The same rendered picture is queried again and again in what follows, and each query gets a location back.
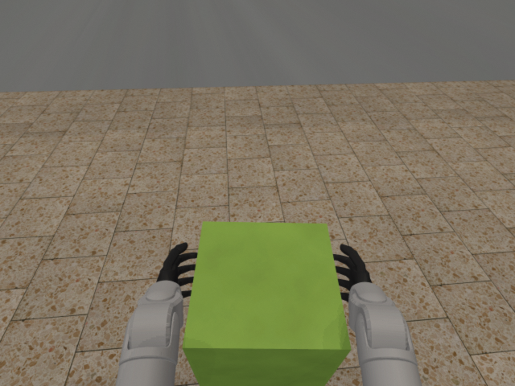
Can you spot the left robot forearm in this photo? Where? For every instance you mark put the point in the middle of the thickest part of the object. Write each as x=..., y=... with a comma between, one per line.
x=151, y=343

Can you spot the right robot forearm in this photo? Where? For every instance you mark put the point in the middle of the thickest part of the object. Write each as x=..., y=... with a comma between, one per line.
x=384, y=345

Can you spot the robot right hand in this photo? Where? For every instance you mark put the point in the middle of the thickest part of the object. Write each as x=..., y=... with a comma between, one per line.
x=356, y=273

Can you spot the robot left hand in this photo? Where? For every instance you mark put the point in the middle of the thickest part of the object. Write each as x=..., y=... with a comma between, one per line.
x=170, y=270

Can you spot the carton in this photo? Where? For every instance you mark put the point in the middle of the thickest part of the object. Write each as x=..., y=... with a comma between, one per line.
x=265, y=307

